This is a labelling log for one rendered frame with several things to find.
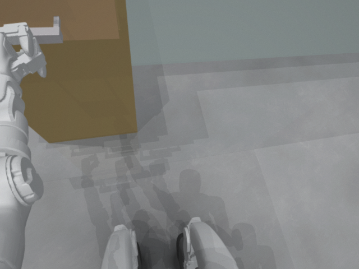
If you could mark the cabinet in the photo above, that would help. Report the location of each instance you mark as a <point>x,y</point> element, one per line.
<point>88,91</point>

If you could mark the left robot forearm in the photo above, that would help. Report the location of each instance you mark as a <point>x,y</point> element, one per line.
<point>14,132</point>

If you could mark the drawer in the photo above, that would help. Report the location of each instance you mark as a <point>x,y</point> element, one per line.
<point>80,19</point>

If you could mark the robot left upper arm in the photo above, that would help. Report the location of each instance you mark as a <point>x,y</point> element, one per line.
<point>20,187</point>

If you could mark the handle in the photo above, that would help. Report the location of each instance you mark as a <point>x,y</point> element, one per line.
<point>48,35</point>

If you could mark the right robot shin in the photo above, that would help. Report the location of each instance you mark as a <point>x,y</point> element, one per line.
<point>190,261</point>

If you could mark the robot left hand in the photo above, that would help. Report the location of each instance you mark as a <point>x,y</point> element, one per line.
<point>30,58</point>

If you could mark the robot right thigh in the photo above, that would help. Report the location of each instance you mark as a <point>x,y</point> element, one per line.
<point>207,246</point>

